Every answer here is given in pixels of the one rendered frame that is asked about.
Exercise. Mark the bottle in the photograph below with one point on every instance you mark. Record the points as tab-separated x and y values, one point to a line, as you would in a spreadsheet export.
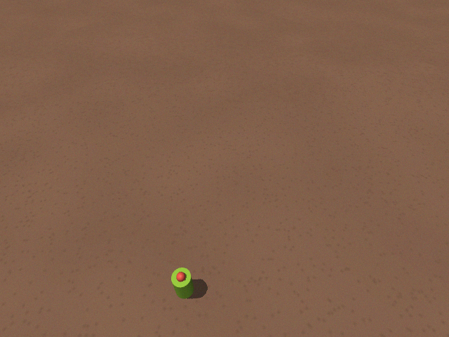
182	282

